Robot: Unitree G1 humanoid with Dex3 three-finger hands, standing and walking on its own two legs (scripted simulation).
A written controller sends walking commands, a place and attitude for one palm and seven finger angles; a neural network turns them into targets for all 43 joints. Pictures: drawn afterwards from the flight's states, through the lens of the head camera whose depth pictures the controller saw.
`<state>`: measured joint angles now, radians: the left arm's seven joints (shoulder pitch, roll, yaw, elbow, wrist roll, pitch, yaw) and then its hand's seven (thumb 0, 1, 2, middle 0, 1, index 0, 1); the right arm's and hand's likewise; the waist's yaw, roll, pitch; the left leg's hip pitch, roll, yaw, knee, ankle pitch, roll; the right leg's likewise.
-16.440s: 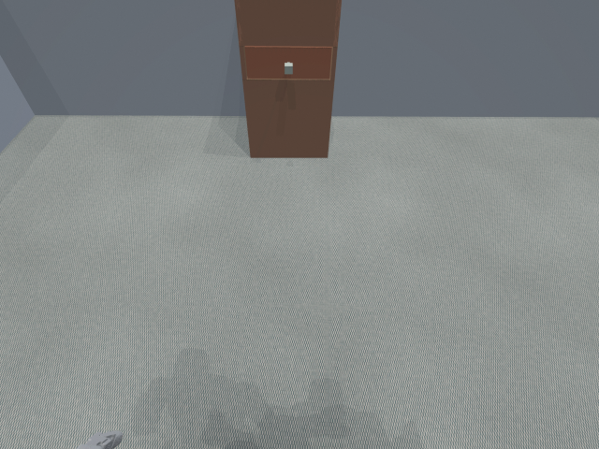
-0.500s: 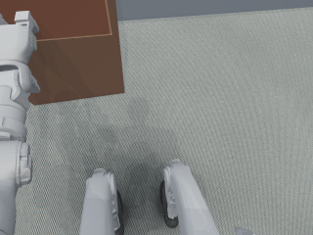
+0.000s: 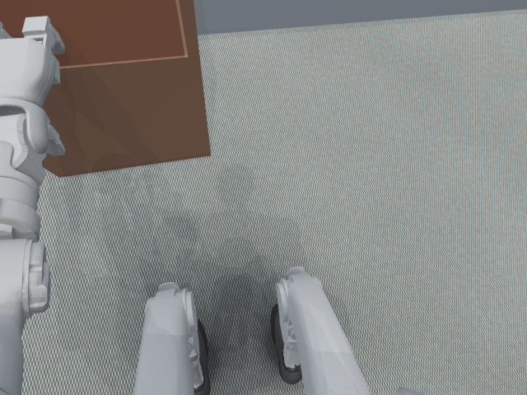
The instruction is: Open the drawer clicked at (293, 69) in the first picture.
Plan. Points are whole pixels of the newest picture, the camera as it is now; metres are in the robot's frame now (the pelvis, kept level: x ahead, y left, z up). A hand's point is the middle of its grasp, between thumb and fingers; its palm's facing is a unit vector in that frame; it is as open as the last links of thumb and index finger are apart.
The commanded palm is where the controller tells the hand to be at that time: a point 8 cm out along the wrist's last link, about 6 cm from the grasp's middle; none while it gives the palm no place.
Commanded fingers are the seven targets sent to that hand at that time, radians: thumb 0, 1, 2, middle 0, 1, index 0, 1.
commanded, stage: close the thumb around the handle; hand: left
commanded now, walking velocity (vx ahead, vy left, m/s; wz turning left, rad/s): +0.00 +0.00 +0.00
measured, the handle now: (38, 54) +0.60 +0.27 -0.01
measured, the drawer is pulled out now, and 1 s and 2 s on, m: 0.00 0.00 0.09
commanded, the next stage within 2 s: pull the drawer open in 0.72 s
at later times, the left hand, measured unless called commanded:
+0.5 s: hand (37, 93) +0.55 +0.28 -0.03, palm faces -0.02 +0.00 -1.00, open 8.1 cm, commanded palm +0.54 +0.25 +0.01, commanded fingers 0.00 0.90 0.90 -0.40 -1.35 -0.40 -1.35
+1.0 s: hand (40, 98) +0.54 +0.27 -0.03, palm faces -0.02 -0.02 -1.00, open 7.3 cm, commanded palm +0.52 +0.24 +0.01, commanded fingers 0.00 0.90 0.90 -0.40 -1.35 -0.40 -1.35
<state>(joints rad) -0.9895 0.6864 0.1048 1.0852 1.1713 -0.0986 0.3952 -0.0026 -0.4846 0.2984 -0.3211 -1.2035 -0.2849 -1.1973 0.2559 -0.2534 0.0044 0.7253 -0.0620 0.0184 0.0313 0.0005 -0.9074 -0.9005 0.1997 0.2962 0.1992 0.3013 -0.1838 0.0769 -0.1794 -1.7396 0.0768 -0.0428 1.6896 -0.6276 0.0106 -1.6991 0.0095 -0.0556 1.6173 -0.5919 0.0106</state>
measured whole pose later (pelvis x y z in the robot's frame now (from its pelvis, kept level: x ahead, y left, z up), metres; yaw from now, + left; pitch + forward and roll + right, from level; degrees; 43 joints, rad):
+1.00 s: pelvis +0.00 +0.00 +0.01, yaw +0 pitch +38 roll -6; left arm -0.93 0.65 0.11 1.06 1.15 -0.07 0.42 0.02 0.59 0.70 -0.42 -1.35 -0.21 -1.34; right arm 0.25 -0.25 0.00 0.73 -0.06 0.03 0.04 0.00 -0.91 -0.90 0.20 0.30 0.20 0.30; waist -0.18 0.07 -0.18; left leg -1.70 0.08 -0.04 1.66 -0.63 0.01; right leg -1.66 0.01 -0.05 1.58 -0.59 0.01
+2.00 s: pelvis +0.02 +0.00 +0.04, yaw +2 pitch +34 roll -2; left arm -0.60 0.45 0.08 0.91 1.15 -0.09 0.59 0.02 0.60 0.71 -0.42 -1.35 -0.19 -1.33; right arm 0.18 -0.24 -0.05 0.76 -0.07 0.05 0.03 0.00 -0.91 -0.90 0.20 0.30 0.20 0.30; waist -0.08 0.06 -0.20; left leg -1.53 0.07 -0.01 1.56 -0.62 0.00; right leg -1.51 0.00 -0.02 1.52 -0.60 0.00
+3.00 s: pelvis +0.02 -0.01 +0.05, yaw +3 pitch +31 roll -1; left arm -0.32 0.34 0.04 0.72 1.16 -0.09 0.67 0.03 0.60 0.73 -0.42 -1.35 -0.20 -1.35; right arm 0.11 -0.23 -0.06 0.74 -0.07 0.05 0.01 0.00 -0.91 -0.90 0.20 0.30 0.20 0.30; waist -0.03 0.04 -0.21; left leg -1.44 0.06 0.00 1.51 -0.62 0.00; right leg -1.43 0.00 -0.01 1.49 -0.60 0.00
